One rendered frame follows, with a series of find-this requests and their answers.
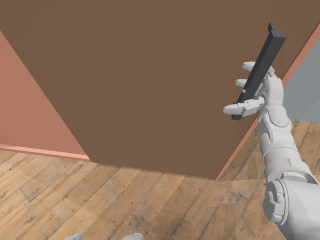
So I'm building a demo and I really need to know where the right robot forearm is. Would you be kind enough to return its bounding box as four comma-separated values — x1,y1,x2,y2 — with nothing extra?
257,104,320,185

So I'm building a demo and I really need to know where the wardrobe door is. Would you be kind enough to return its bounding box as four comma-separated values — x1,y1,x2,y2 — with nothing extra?
0,0,320,179
0,31,87,155

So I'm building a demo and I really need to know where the robot right hand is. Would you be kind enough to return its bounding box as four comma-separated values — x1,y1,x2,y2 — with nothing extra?
223,61,284,117

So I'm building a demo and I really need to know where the right robot upper arm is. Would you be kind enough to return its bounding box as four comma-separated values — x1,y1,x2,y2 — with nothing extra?
262,178,320,240

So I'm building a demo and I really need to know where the handle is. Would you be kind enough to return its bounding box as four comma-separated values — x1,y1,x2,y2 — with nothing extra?
231,22,287,121

